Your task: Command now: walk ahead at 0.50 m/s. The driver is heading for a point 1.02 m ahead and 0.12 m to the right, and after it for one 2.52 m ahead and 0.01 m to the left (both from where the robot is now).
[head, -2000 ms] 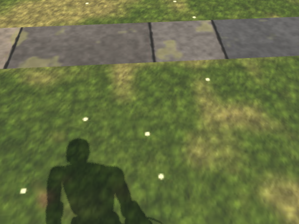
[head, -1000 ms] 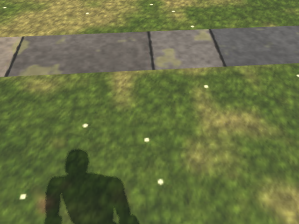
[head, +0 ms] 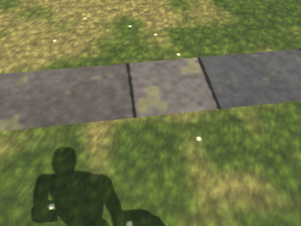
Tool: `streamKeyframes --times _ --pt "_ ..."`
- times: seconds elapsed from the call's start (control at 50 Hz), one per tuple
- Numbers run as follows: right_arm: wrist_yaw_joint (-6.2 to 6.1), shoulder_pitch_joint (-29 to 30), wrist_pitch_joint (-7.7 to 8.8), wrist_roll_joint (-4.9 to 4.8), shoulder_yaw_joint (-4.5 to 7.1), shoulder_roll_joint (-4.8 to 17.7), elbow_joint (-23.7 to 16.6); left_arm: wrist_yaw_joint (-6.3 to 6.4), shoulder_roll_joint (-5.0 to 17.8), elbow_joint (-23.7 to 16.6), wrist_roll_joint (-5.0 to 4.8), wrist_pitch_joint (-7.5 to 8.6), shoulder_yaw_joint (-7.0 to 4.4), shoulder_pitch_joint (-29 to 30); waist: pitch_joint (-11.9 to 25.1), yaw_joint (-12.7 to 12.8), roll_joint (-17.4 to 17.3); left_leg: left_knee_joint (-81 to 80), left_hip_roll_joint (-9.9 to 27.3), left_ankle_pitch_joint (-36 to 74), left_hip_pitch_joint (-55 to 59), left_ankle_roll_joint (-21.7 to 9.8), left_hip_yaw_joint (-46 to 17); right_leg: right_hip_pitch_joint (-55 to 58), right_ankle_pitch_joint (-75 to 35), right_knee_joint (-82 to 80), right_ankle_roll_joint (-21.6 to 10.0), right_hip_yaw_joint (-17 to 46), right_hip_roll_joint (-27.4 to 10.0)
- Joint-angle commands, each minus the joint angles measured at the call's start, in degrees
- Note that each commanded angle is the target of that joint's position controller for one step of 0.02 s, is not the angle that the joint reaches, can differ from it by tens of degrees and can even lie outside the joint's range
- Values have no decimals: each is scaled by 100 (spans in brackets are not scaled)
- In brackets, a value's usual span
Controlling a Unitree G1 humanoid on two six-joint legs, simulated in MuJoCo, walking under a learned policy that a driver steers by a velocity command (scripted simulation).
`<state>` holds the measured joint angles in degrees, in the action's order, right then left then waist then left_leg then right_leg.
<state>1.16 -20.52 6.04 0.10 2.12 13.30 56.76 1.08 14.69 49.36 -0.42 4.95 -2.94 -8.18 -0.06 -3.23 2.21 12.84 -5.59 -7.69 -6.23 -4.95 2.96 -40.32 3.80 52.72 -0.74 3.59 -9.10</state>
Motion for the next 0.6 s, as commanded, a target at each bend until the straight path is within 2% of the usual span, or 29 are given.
streamKeyframes --times 0.02,0.1,0.14,0.18,0.2,0.22,0.24,0.26,0.28,0.3,0.32,0.34,0.36,0.4,0.44,0.5,0.6 --pt "-93 60 52 -59 154 887 -324 -25 182 -320 3 56 -25 256 -283 89 -471 -705 1511 699 -386 -764 -895 226 -888 -1044 47 -175 114" --pt "-95 -334 -17 -114 166 966 -167 -149 174 -540 -76 89 22 954 -387 -171 -537 -462 1674 552 167 -706 -852 344 -832 -1866 54 -319 324" --pt "-107 -434 -72 -121 183 988 -103 -231 227 -674 -99 127 27 1169 -446 -186 -574 -242 1876 561 548 -672 -945 300 -476 -2136 -47 -300 377" --pt "-128 -364 -126 -134 221 1065 -93 -292 362 -716 -101 179 -9 1037 -374 -19 -662 46 2042 862 790 -578 -1035 606 -42 -2362 -207 -320 459" --pt "-135 -245 -154 -137 235 1113 -116 -301 468 -658 -95 201 -58 744 -222 185 -722 351 2027 1441 801 -507 -993 1080 96 -2474 -299 -427 582" --pt "-136 -111 -181 -124 215 1071 -156 -283 657 -465 -78 213 -168 89 155 546 -673 1108 1789 2350 710 -380 -782 1979 107 -2613 -435 -576 768" --pt "-135 -50 -182 -56 133 868 -252 -236 1019 -166 -43 221 -320 -1010 913 976 -435 2491 1445 2344 31 -189 -477 3552 -95 -2454 -700 -244 455" --pt "-111 -497 -83 10 -40 327 -414 -207 1677 -41 80 189 -472 -1837 1793 972 822 4778 655 318 -2114 205 -39 5815 48 -2552 -1440 1930 -1004" --pt "-75 -718 62 -110 -93 217 -316 -252 1423 52 50 162 -401 -2020 2309 929 1496 5919 246 -2428 -3345 265 -673 6465 741 -3445 -1916 3847 -1528" --pt "-53 -272 143 -241 64 860 -391 -266 991 -27 7 174 -266 -1592 1497 896 903 6395 641 -2205 -3877 149 -957 5814 1026 -3525 -1606 3238 -1315" --pt "-57 165 161 -271 88 942 -510 -265 752 -157 -2 161 -186 -1078 923 760 518 6266 946 -1659 -3867 85 -806 4983 735 -3608 -1372 2344 -1072" --pt "-90 369 125 -202 102 858 -533 -293 597 -221 18 153 -127 -645 508 570 127 5893 1161 -1208 -3607 122 -694 4157 283 -3827 -1255 1732 -797" --pt "-122 375 46 -129 147 810 -525 -316 454 -244 46 169 -84 -432 299 393 160 5520 1329 -914 -3292 146 -703 3635 16 -4029 -1153 1297 -562" --pt "-132 176 -102 -105 135 549 -464 -338 446 -141 66 198 -87 -473 202 220 252 5241 1384 -620 -2865 217 -636 3147 -355 -4316 -1174 881 -374" --pt "-152 316 -165 -83 157 520 -531 -294 599 -8 71 221 -131 -681 68 181 169 4916 1405 -260 -3083 300 -609 3113 -793 -4457 -1249 606 -341" --pt "-155 968 -166 -41 187 517 -751 -190 672 137 61 173 -148 -988 -100 317 96 4042 1414 498 -3606 405 -608 3379 -1019 -4557 -1216 400 -339" --pt "-70 1927 -107 -75 134 371 -1019 -102 744 324 0 115 -146 -1397 -336 609 119 2560 1201 1453 -3456 393 -397 3617 -613 -4675 -1036 57 -218"
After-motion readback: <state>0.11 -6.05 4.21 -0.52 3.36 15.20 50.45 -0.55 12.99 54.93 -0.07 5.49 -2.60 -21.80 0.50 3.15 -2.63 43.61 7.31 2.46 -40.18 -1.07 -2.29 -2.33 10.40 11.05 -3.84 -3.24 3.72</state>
